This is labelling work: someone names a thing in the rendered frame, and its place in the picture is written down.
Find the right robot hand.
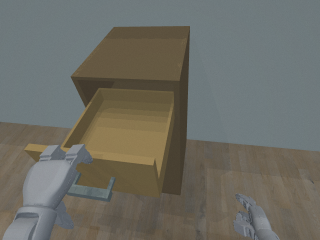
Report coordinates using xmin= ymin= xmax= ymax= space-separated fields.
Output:
xmin=233 ymin=193 xmax=272 ymax=240

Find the robot left forearm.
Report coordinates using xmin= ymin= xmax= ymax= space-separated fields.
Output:
xmin=2 ymin=205 xmax=58 ymax=240

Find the cabinet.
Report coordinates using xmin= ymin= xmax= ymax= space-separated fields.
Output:
xmin=71 ymin=26 xmax=190 ymax=196

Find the left robot hand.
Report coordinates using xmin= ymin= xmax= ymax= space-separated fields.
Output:
xmin=22 ymin=144 xmax=93 ymax=229

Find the drawer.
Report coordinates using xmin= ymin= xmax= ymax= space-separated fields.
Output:
xmin=24 ymin=88 xmax=175 ymax=198

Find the robot right forearm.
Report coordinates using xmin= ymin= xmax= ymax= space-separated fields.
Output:
xmin=254 ymin=228 xmax=280 ymax=240

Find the handle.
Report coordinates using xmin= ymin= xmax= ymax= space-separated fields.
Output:
xmin=66 ymin=172 xmax=116 ymax=202

